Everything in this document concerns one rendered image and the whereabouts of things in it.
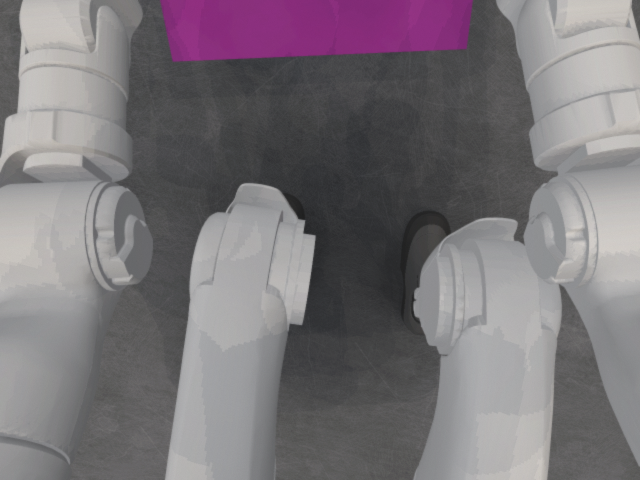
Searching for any robot left upper arm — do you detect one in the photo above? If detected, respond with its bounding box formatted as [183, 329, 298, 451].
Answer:
[0, 180, 153, 480]

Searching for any robot right forearm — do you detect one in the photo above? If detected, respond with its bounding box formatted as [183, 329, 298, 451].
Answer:
[496, 0, 640, 175]

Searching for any robot right upper arm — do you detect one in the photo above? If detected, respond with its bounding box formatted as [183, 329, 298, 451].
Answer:
[524, 165, 640, 467]

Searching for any robot left forearm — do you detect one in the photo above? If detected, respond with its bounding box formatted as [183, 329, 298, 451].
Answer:
[0, 0, 143, 188]

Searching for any carton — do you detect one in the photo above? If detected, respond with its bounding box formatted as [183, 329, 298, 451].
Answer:
[160, 0, 473, 62]

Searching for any robot thigh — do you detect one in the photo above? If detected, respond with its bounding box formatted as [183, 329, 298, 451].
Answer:
[165, 204, 316, 480]
[413, 238, 557, 480]

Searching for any robot right thigh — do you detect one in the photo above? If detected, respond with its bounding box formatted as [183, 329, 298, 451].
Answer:
[413, 238, 557, 480]

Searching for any robot left thigh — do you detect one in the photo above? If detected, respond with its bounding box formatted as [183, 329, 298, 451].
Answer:
[165, 204, 316, 480]

